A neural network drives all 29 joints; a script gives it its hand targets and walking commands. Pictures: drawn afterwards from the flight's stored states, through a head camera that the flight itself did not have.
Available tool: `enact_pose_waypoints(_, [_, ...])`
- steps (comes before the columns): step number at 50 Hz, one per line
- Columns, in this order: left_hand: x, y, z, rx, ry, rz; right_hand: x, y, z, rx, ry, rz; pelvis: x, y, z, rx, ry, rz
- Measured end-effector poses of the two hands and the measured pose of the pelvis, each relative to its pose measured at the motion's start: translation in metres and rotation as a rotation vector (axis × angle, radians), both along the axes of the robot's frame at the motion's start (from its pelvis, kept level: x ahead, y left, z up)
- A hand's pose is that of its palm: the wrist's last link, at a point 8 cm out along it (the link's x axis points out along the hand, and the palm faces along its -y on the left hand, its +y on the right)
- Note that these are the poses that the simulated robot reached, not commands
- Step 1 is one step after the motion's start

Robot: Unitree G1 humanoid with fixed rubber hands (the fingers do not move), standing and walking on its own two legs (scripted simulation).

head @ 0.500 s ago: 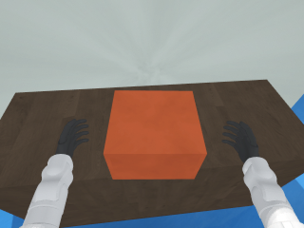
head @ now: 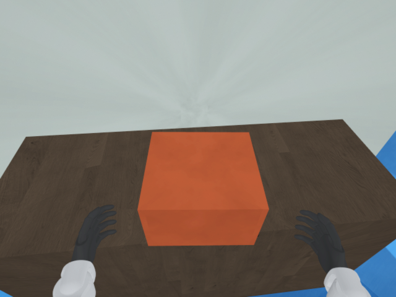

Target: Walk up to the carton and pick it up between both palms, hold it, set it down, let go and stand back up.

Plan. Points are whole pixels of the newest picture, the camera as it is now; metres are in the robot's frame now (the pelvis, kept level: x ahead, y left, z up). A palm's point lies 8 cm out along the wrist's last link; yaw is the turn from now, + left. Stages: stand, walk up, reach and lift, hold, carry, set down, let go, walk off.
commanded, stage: set down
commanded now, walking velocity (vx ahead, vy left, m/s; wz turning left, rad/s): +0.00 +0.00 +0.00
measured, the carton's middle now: (201, 186) +0.41 +0.02 -0.04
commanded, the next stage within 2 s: let go in 1.24 s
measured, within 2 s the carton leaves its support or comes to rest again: neither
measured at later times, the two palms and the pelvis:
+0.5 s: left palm (88, 276) +0.17 +0.24 -0.03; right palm (324, 284) +0.18 -0.22 -0.03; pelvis +0.00 +0.00 +0.00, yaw +0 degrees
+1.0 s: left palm (93, 291) +0.16 +0.23 -0.07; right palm (316, 296) +0.17 -0.22 -0.07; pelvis +0.01 +0.01 +0.00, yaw -1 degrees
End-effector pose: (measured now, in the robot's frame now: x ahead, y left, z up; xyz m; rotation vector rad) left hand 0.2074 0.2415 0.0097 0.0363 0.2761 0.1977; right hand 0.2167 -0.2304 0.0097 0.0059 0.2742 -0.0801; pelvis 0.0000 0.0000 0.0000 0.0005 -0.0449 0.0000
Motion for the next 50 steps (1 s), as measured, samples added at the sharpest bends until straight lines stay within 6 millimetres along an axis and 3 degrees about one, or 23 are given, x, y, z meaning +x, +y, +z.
enact_pose_waypoints(15, [-0.031, -0.001, -0.030, 0.008, 0.069, -0.003, -0.030, 0.009, -0.030, -0.017, 0.064, -0.009, -0.001, 0.002, -0.002, 0.001, -0.032, 0.000])
enact_pose_waypoints(50, [-0.050, -0.007, -0.081, 0.043, 0.427, -0.049, -0.049, 0.015, -0.077, -0.130, 0.323, 0.017, 0.011, 0.006, -0.002, -0.004, -0.058, -0.014])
